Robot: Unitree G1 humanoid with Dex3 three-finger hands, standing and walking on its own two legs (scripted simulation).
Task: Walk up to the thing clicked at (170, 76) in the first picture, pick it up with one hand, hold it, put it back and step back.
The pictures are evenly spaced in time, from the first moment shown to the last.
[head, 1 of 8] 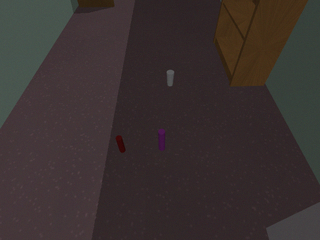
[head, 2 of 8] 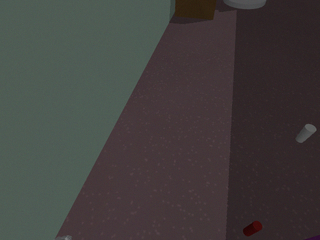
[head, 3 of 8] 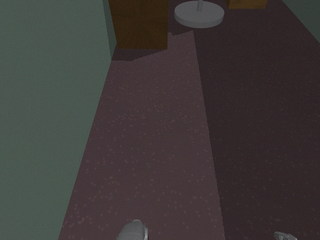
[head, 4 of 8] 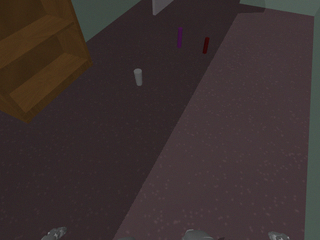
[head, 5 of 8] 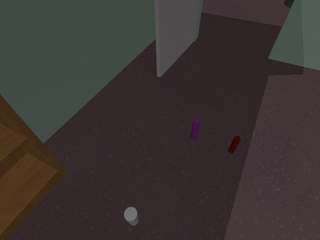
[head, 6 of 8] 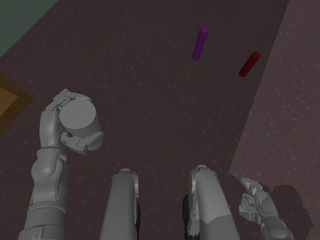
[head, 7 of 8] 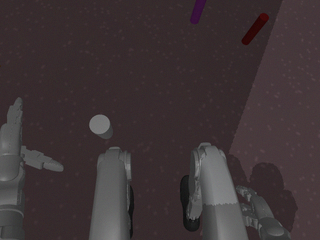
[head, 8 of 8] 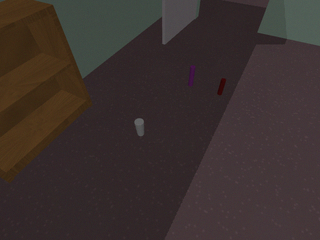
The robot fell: no
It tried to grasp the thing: yes
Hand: left
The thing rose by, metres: 0.69
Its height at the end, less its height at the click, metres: +0.00
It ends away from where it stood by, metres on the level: 0.02
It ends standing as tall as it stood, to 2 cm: yes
